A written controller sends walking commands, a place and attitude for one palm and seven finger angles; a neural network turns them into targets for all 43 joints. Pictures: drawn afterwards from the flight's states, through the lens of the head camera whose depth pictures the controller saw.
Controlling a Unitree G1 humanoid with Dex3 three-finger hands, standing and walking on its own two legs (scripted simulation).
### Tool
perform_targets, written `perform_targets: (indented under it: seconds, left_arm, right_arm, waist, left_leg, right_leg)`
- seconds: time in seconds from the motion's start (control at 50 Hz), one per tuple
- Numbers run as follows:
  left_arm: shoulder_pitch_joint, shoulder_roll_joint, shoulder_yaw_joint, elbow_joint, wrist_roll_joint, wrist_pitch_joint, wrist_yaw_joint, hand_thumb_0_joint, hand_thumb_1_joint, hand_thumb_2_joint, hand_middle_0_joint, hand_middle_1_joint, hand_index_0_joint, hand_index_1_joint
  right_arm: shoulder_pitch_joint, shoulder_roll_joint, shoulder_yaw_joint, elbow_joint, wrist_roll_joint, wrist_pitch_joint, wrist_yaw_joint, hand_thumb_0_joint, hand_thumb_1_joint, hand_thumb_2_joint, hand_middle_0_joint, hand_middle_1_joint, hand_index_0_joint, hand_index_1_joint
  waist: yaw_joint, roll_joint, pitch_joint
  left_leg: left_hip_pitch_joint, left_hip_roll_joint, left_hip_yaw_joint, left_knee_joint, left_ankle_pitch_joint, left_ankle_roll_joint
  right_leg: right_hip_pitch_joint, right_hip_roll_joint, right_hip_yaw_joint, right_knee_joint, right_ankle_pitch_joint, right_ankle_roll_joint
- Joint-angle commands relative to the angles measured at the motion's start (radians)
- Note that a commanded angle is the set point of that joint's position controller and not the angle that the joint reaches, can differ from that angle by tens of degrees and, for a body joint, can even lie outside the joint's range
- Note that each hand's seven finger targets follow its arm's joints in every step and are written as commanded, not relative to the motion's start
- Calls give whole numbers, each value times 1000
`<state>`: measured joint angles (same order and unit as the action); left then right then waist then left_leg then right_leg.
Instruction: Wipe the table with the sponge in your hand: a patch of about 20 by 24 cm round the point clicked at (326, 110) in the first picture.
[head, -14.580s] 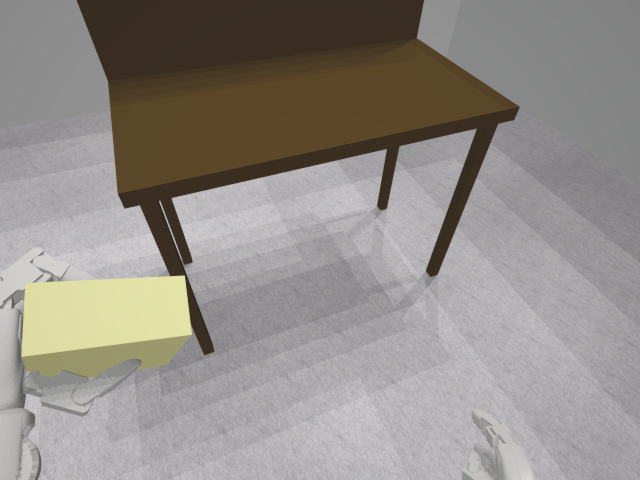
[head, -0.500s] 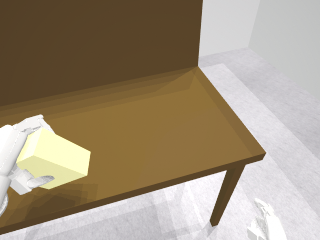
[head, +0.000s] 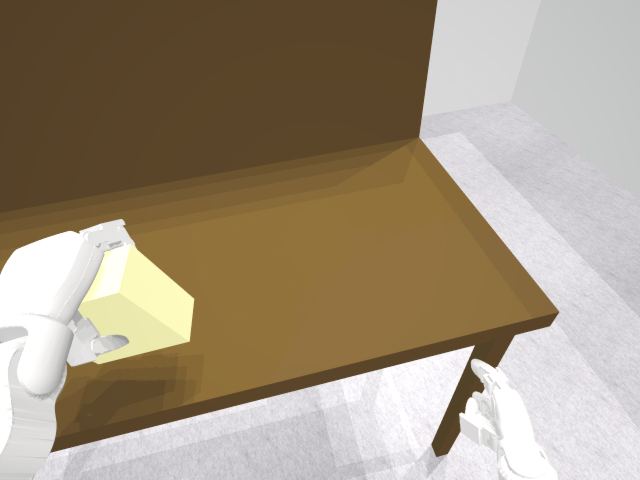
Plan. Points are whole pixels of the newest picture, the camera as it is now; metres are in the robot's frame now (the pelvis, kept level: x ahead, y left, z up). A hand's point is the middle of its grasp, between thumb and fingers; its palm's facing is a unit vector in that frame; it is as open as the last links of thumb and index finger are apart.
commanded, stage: turn the palm down, sponge in hand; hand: left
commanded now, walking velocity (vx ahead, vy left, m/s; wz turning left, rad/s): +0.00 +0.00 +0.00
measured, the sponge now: (125, 317) +0.23 +0.28 +0.11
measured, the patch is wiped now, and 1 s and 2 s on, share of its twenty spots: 0.00 0.00 0.00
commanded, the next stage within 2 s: move the sponge above the wiping area in 0.72 s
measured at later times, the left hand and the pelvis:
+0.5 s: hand (100, 306) +0.21 +0.27 +0.16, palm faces +0.12 -0.07 -0.99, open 10.0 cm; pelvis -0.02 -0.01 +0.00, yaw +0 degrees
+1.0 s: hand (109, 300) +0.23 +0.28 +0.15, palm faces +0.11 -0.09 -0.99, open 10.0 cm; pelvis -0.01 -0.01 +0.00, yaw +0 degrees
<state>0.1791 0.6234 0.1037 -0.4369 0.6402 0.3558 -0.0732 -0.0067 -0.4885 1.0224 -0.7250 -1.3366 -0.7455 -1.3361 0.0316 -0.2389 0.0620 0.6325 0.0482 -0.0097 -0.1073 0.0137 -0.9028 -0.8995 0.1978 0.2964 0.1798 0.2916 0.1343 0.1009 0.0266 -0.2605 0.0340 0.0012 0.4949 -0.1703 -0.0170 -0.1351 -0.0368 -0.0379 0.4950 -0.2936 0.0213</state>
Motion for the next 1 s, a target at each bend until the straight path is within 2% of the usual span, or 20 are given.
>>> perform_targets:
  seconds: [0.0,0.02,0.04,0.12,0.14,0.3,0.32,0.34,0.4,0.42,0.5,0.52,0.6,0.62,0.7,0.76,0.8,0.84,0.9,0.98]
  left_arm:
    - [-239,274,215,-164,77,4,59,0,100,1300,-1200,-1600,-1200,-1600]
    - [-241,215,149,-161,76,7,53,0,100,1300,-1200,-1600,-1200,-1600]
    - [-261,240,156,-151,91,8,50,0,100,1300,-1200,-1600,-1200,-1600]
    - [-306,215,98,-119,136,31,28,0,100,1300,-1200,-1600,-1200,-1600]
    - [-295,201,81,-115,143,29,23,0,100,1300,-1200,-1600,-1200,-1600]
    - [-345,261,123,-90,220,16,11,0,100,1300,-1200,-1600,-1200,-1600]
    - [-364,237,89,-66,226,15,6,0,100,1300,-1200,-1600,-1200,-1600]
    - [-353,227,91,-80,213,3,10,0,100,1300,-1200,-1600,-1200,-1600]
    - [-366,266,140,-77,208,3,17,0,100,1300,-1200,-1600,-1200,-1600]
    - [-344,218,96,-59,196,1,15,0,100,1300,-1200,-1600,-1200,-1600]
    - [-370,247,120,-42,209,14,12,0,100,1300,-1200,-1600,-1200,-1600]
    - [-355,199,72,-44,200,10,8,0,100,1300,-1200,-1600,-1200,-1600]
    - [-364,235,103,-71,214,14,5,0,100,1300,-1200,-1600,-1200,-1600]
    - [-362,211,75,-56,211,12,0,0,100,1300,-1200,-1600,-1200,-1600]
    - [-334,246,125,-66,208,13,6,0,100,1300,-1200,-1600,-1200,-1600]
    - [-341,231,104,-42,208,13,9,0,100,1300,-1200,-1600,-1200,-1600]
    - [-347,249,133,-68,212,18,17,0,100,1300,-1200,-1600,-1200,-1600]
    - [-335,189,70,-87,209,14,13,0,100,1300,-1200,-1600,-1200,-1600]
    - [-314,201,89,-57,212,28,15,0,100,1300,-1200,-1600,-1200,-1600]
    - [-345,209,73,-45,234,25,14,0,100,1300,-1200,-1600,-1200,-1600]
  right_arm:
    - [-271,-90,-24,-170,-5,-60,5,0,-900,-900,200,300,200,300]
    - [-251,-91,-26,-178,-7,-56,7,0,-900,-900,200,300,200,300]
    - [-245,-93,-26,-166,-5,-55,9,0,-900,-900,200,300,200,300]
    - [-291,-95,-21,-168,-5,-52,11,0,-900,-900,200,300,200,300]
    - [-280,-89,-25,-162,1,-52,10,0,-900,-900,200,300,200,300]
    - [-324,-86,-26,-151,-8,-58,17,0,-900,-900,200,300,200,300]
    - [-319,-93,-22,-150,-14,-56,19,0,-900,-900,200,300,200,300]
    - [-302,-83,-28,-146,-8,-59,21,0,-900,-900,200,300,200,300]
    - [-335,-85,-27,-143,-10,-66,19,0,-900,-900,200,300,200,300]
    - [-309,-87,-30,-146,-13,-67,20,0,-900,-900,200,300,200,300]
    - [-335,-90,-28,-136,-8,-68,21,0,-900,-900,200,300,200,300]
    - [-313,-91,-31,-143,-11,-68,22,0,-900,-900,200,300,200,300]
    - [-333,-86,-29,-141,-9,-72,23,0,-900,-900,200,300,200,300]
    - [-317,-91,-30,-145,-15,-71,24,0,-900,-900,200,300,200,300]
    - [-319,-89,-32,-143,-10,-72,23,0,-900,-900,200,300,200,300]
    - [-293,-98,-35,-140,-16,-66,25,0,-900,-900,200,300,200,300]
    - [-323,-90,-32,-141,-10,-71,26,0,-900,-900,200,300,200,300]
    - [-301,-83,-31,-148,-9,-72,32,0,-900,-900,200,300,200,300]
    - [-313,-88,-34,-144,-7,-71,29,0,-900,-900,200,300,200,300]
    - [-282,-97,-37,-141,-12,-60,27,0,-900,-900,200,300,200,300]
  waist:
    - [19,47,-195]
    - [4,46,-202]
    - [2,44,-211]
    - [11,38,-187]
    - [-1,17,-191]
    - [22,-3,-184]
    - [22,-2,-196]
    - [11,-8,-190]
    - [27,-2,-183]
    - [17,-19,-183]
    - [22,-26,-159]
    - [12,-19,-177]
    - [22,8,-179]
    - [20,-17,-182]
    - [23,-23,-181]
    - [21,-26,-195]
    - [26,-8,-191]
    - [15,4,-205]
    - [17,-7,-167]
    - [11,-8,-201]
  left_leg:
    - [162,-23,-35,-95,57,18]
    - [158,-17,-22,-95,56,22]
    - [159,-20,-31,-100,54,18]
    - [141,-28,-40,-122,-15,25]
    - [148,-29,-40,-118,-3,24]
    - [155,-48,-40,-98,-9,29]
    - [153,-49,-33,-93,3,32]
    - [162,-44,-33,-91,16,30]
    - [173,-52,-35,-82,24,29]
    - [165,-42,-22,-76,24,32]
    - [163,-52,-31,-78,24,26]
    - [163,-43,-17,-76,29,32]
    - [174,-52,-31,-80,40,29]
    - [170,-46,-22,-75,48,34]
    - [175,-46,-31,-80,57,30]
    - [174,-44,-24,-77,79,33]
    - [181,-46,-30,-77,83,28]
    - [187,-41,-28,-84,104,30]
    - [174,-41,-35,-93,61,28]
    - [182,-41,-31,-95,82,32]
  right_leg:
    - [-50,55,28,-95,93,-70]
    - [-46,44,1,-97,101,-64]
    - [-48,40,9,-99,89,-60]
    - [-48,45,16,-101,54,-69]
    - [-52,40,26,-107,39,-63]
    - [-66,51,95,-128,-7,-80]
    - [-64,41,64,-122,15,-79]
    - [-70,37,67,-127,9,-71]
    - [-77,45,113,-139,11,-82]
    - [-74,34,70,-133,24,-73]
    - [-90,43,120,-142,11,-80]
    - [-77,32,75,-133,30,-72]
    - [-78,44,112,-135,27,-80]
    - [-73,32,75,-129,53,-75]
    - [-70,44,111,-134,49,-79]
    - [-62,30,75,-128,86,-71]
    - [-61,44,108,-128,82,-82]
    - [-55,32,65,-119,104,-71]
    - [-68,48,92,-131,67,-80]
    - [-56,33,67,-126,89,-72]
